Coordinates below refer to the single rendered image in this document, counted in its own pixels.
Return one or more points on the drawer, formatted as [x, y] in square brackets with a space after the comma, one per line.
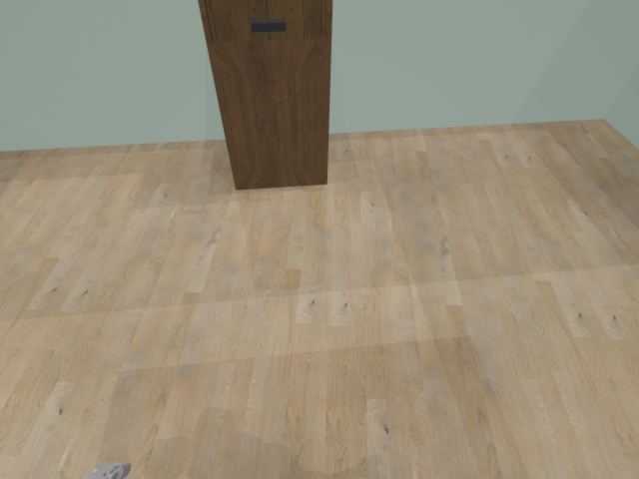
[230, 20]

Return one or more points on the handle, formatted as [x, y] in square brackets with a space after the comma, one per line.
[268, 25]

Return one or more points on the cabinet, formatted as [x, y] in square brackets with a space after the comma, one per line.
[274, 103]

